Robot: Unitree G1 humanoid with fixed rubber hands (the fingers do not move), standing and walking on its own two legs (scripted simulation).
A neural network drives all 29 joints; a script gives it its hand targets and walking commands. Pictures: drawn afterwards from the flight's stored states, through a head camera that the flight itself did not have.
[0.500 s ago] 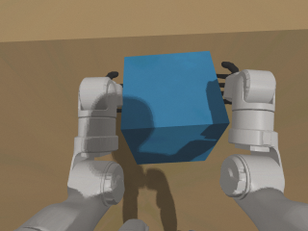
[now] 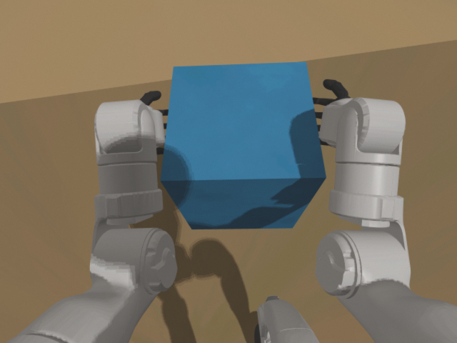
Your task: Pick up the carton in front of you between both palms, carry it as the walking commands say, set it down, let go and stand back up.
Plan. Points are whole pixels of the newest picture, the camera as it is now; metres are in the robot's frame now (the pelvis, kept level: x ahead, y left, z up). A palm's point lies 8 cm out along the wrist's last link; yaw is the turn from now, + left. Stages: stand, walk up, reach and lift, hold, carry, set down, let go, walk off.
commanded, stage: carry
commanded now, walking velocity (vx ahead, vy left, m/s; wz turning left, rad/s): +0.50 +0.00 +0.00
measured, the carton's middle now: (240, 157) +0.41 -0.03 +0.06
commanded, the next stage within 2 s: none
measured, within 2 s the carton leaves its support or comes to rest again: neither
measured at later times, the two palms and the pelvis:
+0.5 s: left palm (132, 10) +0.69 +0.16 +0.20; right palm out of the picture +0.72 -0.13 +0.20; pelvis +0.31 -0.01 +0.01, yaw +1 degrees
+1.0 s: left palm out of the picture +0.98 +0.12 +0.21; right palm out of the picture +1.02 -0.16 +0.23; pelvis +0.61 -0.04 +0.06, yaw +1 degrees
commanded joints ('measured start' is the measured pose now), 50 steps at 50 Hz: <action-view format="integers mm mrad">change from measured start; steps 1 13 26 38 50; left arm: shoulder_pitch -884 -957 -884 -914 -984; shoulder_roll -1008 -1154 -1153 -1003 -1141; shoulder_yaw -464 -507 -481 -434 -489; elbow -140 -171 4 -119 -162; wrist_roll -419 -557 -533 -417 -554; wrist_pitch -73 -101 -45 -79 -96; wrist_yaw -239 -315 -337 -242 -311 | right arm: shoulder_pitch -787 -718 -646 -820 -733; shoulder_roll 1133 1121 1007 1143 1114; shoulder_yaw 503 418 454 479 387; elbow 43 106 133 72 140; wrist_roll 480 391 341 488 391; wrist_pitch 30 -9 -8 27 -2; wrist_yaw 476 460 419 480 463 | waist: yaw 36 177 -20 36 175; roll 165 -77 337 161 -67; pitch -560 -617 -772 -561 -615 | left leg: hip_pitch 359 -534 725 346 -534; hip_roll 214 26 325 216 28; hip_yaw -188 -131 -736 -209 -134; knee -97 727 -114 -104 733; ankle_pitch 490 -20 307 461 -19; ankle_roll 136 -20 283 140 -22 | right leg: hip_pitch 116 979 3 121 974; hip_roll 13 -249 104 15 -248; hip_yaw -57 349 -9 -50 349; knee -258 -564 217 -253 -567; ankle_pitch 110 523 -103 101 509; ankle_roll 0 -192 35 -2 -192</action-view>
